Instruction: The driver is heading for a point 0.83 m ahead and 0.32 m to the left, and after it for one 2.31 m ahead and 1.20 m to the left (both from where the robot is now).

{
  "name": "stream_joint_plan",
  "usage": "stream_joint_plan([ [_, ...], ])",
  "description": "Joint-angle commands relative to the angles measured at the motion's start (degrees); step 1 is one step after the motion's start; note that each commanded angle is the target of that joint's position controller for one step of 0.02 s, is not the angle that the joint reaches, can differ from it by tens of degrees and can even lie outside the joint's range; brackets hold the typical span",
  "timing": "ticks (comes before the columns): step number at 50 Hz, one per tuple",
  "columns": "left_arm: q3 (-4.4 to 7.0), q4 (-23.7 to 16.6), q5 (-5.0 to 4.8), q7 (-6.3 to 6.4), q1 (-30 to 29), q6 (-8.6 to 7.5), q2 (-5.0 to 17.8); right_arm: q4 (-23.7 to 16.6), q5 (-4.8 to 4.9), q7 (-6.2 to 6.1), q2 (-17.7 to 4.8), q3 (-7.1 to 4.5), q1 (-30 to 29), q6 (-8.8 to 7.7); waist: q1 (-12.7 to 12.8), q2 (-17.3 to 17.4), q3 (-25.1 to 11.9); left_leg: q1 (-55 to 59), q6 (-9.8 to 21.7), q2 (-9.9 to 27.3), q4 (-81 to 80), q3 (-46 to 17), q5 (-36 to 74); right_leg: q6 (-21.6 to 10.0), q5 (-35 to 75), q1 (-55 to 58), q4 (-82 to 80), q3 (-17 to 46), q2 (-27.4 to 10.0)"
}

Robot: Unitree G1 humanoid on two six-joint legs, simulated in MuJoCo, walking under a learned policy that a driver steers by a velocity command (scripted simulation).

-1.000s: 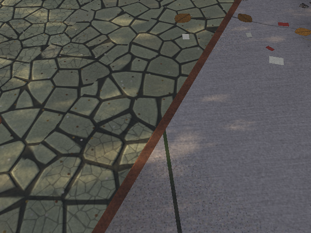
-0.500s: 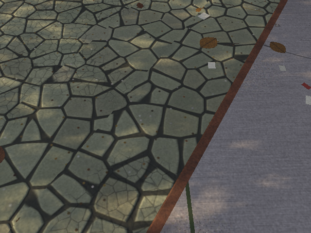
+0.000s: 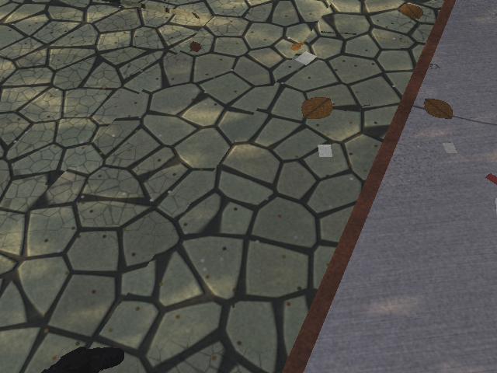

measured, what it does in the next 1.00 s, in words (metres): goes down, turning left: left foot 0.04 m lower, then right foot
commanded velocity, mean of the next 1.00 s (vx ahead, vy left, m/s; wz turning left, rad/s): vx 0.50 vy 0.00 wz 0.52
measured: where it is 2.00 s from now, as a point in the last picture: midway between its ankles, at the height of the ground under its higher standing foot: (139, 271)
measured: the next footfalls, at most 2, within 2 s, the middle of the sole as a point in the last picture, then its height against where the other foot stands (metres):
left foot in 0.54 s outside the picture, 0.04 m lower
right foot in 0.98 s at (195, 275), level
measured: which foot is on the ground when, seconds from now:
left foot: up 0.00-0.52, down 0.54-1.00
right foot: down 0.00-0.54, up 0.56-0.96, down 0.98-1.00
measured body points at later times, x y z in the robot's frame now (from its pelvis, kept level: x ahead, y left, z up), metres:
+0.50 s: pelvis +0.26 +0.04 -0.02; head +0.29 +0.07 +0.43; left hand +0.20 +0.33 -0.16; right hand +0.52 -0.14 -0.11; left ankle +0.36 +0.17 -0.75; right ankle +0.11 -0.11 -0.72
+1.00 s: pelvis +0.56 +0.15 -0.05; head +0.58 +0.18 +0.40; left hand +0.63 +0.48 -0.11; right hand +0.74 -0.09 -0.16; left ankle +0.36 +0.16 -0.76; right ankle +0.73 +0.13 -0.77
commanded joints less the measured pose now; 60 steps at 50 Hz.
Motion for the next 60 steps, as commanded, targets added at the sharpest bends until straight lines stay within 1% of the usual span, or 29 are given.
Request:
stream_joint_plan([
  [1, 3.43, 2.5, -0.30, 0.92, 21.3, 0.55, 10.6, -5.4, 1.57, 0.15, -6.9, -0.89, 0.3, -2.45, 10.9, -10.4, -17.8, -37.9, 1.4, 1.0, 34.6, -7.0, -4.7, -11.6, -15.5, 46.5, -11.8, 35.0, -21.0],
  [2, 2.90, 2.1, -0.56, 1.11, 17.2, 0.64, 8.8, -6.5, 2.22, 0.00, -8.2, -1.45, -3.0, -2.52, 9.7, -8.7, -10.6, -39.5, 1.7, 3.6, 34.4, -5.3, 0.5, -9.5, -13.7, 38.7, -13.6, 27.1, -19.6],
  [4, 2.17, 1.9, 0.02, 0.99, 11.4, 0.30, 5.8, -6.6, 1.19, -0.47, -6.6, -1.93, -4.5, -1.57, 6.3, -6.1, -4.0, -34.7, 1.0, 7.4, 30.0, -4.6, 8.1, -7.6, -6.7, 25.7, -18.0, 16.8, -15.7],
  [7, 2.68, 2.7, 0.79, 1.07, 8.8, -0.66, 6.2, -7.1, 1.07, -0.27, -2.8, -1.72, -3.2, 0.44, 3.6, -5.7, -2.1, -30.0, -0.1, 8.9, 26.7, -4.0, 13.5, -8.4, 1.6, 18.5, -22.2, 7.8, -14.0],
  [11, 3.28, 4.4, 0.88, 2.01, 9.4, -1.31, 7.5, -8.9, 0.52, 0.13, -2.8, -2.46, -6.4, 0.56, 3.3, -3.7, 0.0, -31.2, -1.0, 8.5, 14.3, -4.9, 29.0, -7.5, 9.1, 18.1, -22.4, -1.8, -11.9],
  [16, 4.12, 5.7, -0.01, 3.16, 13.1, 0.02, 10.0, -12.7, 0.32, 2.29, -1.2, -1.50, -15.3, 0.39, 6.8, -1.4, 2.3, -31.9, 0.1, 8.1, 1.0, -1.7, 36.8, -7.1, 7.8, 23.0, -20.4, -6.4, -13.6],
  [22, 5.36, 6.0, -1.26, 3.91, 15.8, 2.74, 12.2, -17.0, 0.15, 4.35, -2.2, -1.60, -20.3, 1.30, 7.5, -0.8, 4.6, -34.7, 2.3, 6.5, -4.7, 1.5, 27.4, -4.2, 15.7, 33.1, -12.0, -8.7, -17.1],
  [24, 5.92, 5.6, -1.72, 3.98, 15.5, 3.56, 14.0, -16.8, -0.11, 4.39, -4.3, -2.83, -16.4, 1.58, 4.9, -1.6, 0.7, -26.4, 4.1, 2.8, -4.5, 5.5, 21.1, -3.2, 31.5, 34.0, -2.7, -10.0, -16.5],
  [26, 5.41, 5.7, -2.03, 3.42, 14.5, 3.97, 13.2, -13.0, 0.27, 2.89, -8.1, -5.47, -2.2, 1.78, -2.8, -0.1, -6.7, -6.4, 7.9, -1.7, -8.7, 7.8, 24.8, -0.3, 34.1, 27.8, 19.3, -12.6, -13.1],
  [27, 3.95, 5.2, 0.15, 3.07, 15.7, 3.36, 8.1, -10.6, 0.90, 1.82, -11.8, -6.49, 3.8, 2.12, -3.7, 7.7, -9.7, 11.4, 10.9, 5.0, -4.3, -2.2, 34.0, 1.8, 2.5, 9.0, 38.9, -11.9, -9.1],
  [28, 1.96, 2.2, 1.53, 2.11, 20.7, 1.19, 2.8, -12.9, 0.88, 1.80, -17.3, -6.67, 1.4, 1.40, 2.5, 19.2, -16.6, 27.8, 23.2, 17.1, -4.0, -29.9, 42.4, 5.2, -35.1, -13.2, 60.6, -4.7, 2.2],
  [29, 2.50, -0.6, -1.70, 1.61, 13.8, -1.22, 8.1, -13.2, 0.34, 2.70, -13.7, -5.81, 6.8, 0.64, -3.4, 9.7, -25.3, 32.5, 26.7, 21.2, -14.9, -41.6, 29.3, 4.7, -32.6, -20.5, 61.6, 5.5, 2.3],
  [30, 2.62, -2.4, -3.56, 1.69, 8.0, -2.19, 8.8, -12.1, 0.36, 2.72, -11.2, -5.32, 5.2, 0.04, -3.6, 5.6, -17.2, 28.6, 23.1, 19.3, -17.1, -35.9, 24.2, 3.1, -27.9, -25.3, 58.8, 5.9, -0.7],
  [31, 2.46, -2.6, -2.65, 2.20, 6.6, -2.30, 8.9, -12.7, 0.76, 2.51, -8.7, -4.46, -0.6, -0.45, -0.6, 0.0, -10.0, 19.0, 19.7, 16.7, -17.7, -29.7, 25.2, 2.5, -22.3, -24.5, 52.7, 5.5, -3.1],
  [32, 2.78, -1.7, -1.12, 2.58, 7.5, -1.83, 9.4, -14.1, 0.37, 2.13, -6.7, -3.55, -5.8, -0.70, 2.1, -0.6, -6.9, 10.1, 18.4, 15.3, -18.2, -25.7, 31.0, 2.9, -18.9, -20.1, 47.8, 6.0, -4.9],
  [35, 3.04, -1.7, 0.65, 2.11, 10.7, 0.18, 8.3, -15.1, -0.50, 1.05, -7.3, -3.47, -8.9, -0.86, 5.8, 0.7, -4.3, -2.5, 17.4, 12.7, -20.2, -20.3, 42.4, 4.7, -16.7, -12.8, 40.3, 5.5, -6.5],
  [38, 2.46, -4.6, 1.08, 2.15, 3.3, -0.04, 6.7, -14.2, 0.18, -0.66, -8.6, -3.81, -6.7, -1.01, 4.0, 0.6, -0.8, -9.8, 13.9, 6.3, -21.7, -11.7, 43.8, 6.4, 0.2, -9.5, 19.9, 3.7, -4.5],
  [40, 1.54, -6.0, 1.03, 1.62, -1.2, -0.52, 3.8, -13.6, 0.06, -1.14, -8.6, -3.91, -5.0, -0.34, 1.6, 3.0, -1.1, -12.8, 11.2, 3.2, -21.0, -9.0, 39.6, 6.5, 11.6, -2.6, 6.8, 1.8, -0.8],
  [44, 2.25, -8.6, -0.59, 1.00, -5.3, -0.46, 5.9, -11.4, 0.78, -0.89, -7.7, -3.96, -0.4, -0.09, -0.2, 4.9, -0.5, -7.4, 9.7, 6.5, -19.2, -15.8, 28.6, 4.8, 13.9, -0.4, -2.3, 4.4, 1.1],
  [47, 3.28, -8.7, -0.56, 0.66, -3.0, -1.30, 8.3, -11.3, 0.48, -1.53, -7.7, -4.26, -0.7, 0.43, 1.9, 6.7, -0.8, -0.6, 9.2, 9.3, -13.7, -20.3, 31.3, 2.2, 5.7, -0.3, -3.5, 6.0, 0.7],
  [49, 4.46, -6.0, 0.30, 0.84, 7.6, -1.95, 10.5, -12.2, -0.04, -1.19, -5.7, -3.50, -2.4, 0.60, 6.9, 6.4, -7.6, -0.8, 7.2, 6.0, -3.4, -18.0, 40.8, -1.2, 5.4, 14.5, -4.2, 4.7, 0.1],
  [50, 5.03, -5.1, 1.08, 1.06, 15.8, -1.90, 12.8, -13.3, -0.94, -0.98, -3.8, -2.53, -2.5, 0.56, 10.3, 2.2, -15.3, -7.8, 5.3, 2.2, 10.8, -14.4, 32.1, -4.5, 3.5, 29.1, -2.2, 12.3, -7.5],
  [51, 6.31, -1.8, 1.18, 0.59, 22.8, -1.25, 16.4, -13.0, 0.99, -0.71, 0.6, -1.39, 8.4, 0.07, 6.8, -17.9, -23.5, -29.7, 0.7, -6.6, 31.4, -9.3, 1.2, -15.2, -10.2, 49.9, -6.7, 39.8, -19.9],
  [52, 5.07, -1.7, -0.73, 0.15, 22.7, -1.07, 11.2, -11.5, 1.47, -0.73, -4.0, -1.73, 8.1, -0.15, 8.0, -15.0, -20.9, -37.5, 0.6, -3.8, 38.5, -11.6, -5.4, -14.4, -25.6, 49.4, -12.4, 49.1, -21.1],
  [53, 4.20, -2.5, -1.03, 0.34, 18.8, -0.74, 8.1, -12.6, 1.31, -0.62, -7.7, -2.69, 0.4, -0.11, 9.4, -8.5, -11.6, -40.0, 0.5, -1.6, 40.1, -11.0, -0.3, -11.7, -26.8, 41.1, -14.0, 40.7, -18.8],
  [54, 3.76, -3.2, -0.17, 0.43, 14.6, -0.22, 7.7, -14.1, 0.63, -0.80, -7.8, -2.66, -4.5, -0.09, 8.2, -3.5, -6.5, -38.4, 0.7, 0.6, 38.5, -8.1, 3.7, -10.1, -20.8, 32.4, -14.8, 33.6, -16.4],
  [55, 3.43, -2.9, 0.25, 0.39, 12.4, 0.03, 6.8, -15.1, -0.33, -0.76, -7.2, -2.77, -7.4, -0.36, 6.9, -2.1, -2.5, -37.3, 0.8, 2.4, 34.8, -7.3, 6.1, -10.3, -13.8, 25.2, -15.9, 28.6, -14.8],
  [58, 2.82, -1.7, 0.15, 0.43, 12.0, -0.37, 5.6, -15.0, 0.02, -0.32, -3.8, -2.30, -5.5, -0.31, 3.9, -5.5, -2.7, -31.1, 0.8, 5.7, 25.9, -5.4, 7.8, -10.2, -3.9, 18.8, -18.9, 20.4, -11.5],
  [60, 3.28, -0.7, -0.17, 0.63, 12.3, -0.58, 7.9, -16.2, -0.73, -0.52, -2.2, -1.55, -8.3, -0.18, 4.1, -5.0, -1.5, -30.6, -0.7, 5.9, 18.4, -3.3, 8.3, -11.7, 12.3, 16.9, -19.5, 16.2, -12.1],
])
Keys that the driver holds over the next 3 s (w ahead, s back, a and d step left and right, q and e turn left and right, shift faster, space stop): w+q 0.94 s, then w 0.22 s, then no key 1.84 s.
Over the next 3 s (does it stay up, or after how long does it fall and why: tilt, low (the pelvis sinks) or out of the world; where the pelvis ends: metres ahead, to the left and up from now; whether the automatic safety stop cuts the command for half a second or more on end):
stays up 0.77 0.37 -0.04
